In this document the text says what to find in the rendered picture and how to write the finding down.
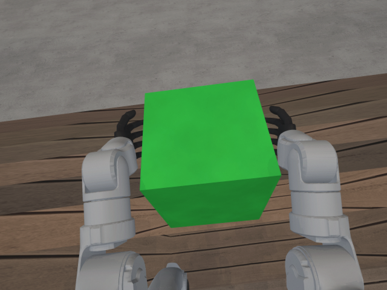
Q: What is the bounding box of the left robot upper arm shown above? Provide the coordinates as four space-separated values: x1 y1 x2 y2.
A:
76 251 148 290

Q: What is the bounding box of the left robot thigh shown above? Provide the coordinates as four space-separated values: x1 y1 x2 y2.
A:
148 267 187 290

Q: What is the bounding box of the carton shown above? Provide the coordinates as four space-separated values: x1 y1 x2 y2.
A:
140 80 281 228

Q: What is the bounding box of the right robot upper arm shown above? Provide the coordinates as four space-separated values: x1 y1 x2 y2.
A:
285 245 364 290

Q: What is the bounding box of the robot left shin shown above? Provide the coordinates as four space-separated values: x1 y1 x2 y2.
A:
166 263 181 269

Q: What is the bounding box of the robot left hand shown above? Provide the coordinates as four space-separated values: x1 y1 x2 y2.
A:
114 110 143 159

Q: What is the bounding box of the robot left forearm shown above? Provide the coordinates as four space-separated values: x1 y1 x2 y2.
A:
75 137 138 290

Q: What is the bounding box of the robot right hand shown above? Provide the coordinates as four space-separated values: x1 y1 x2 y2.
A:
265 106 296 155

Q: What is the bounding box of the robot right forearm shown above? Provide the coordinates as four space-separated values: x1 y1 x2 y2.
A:
277 130 364 288

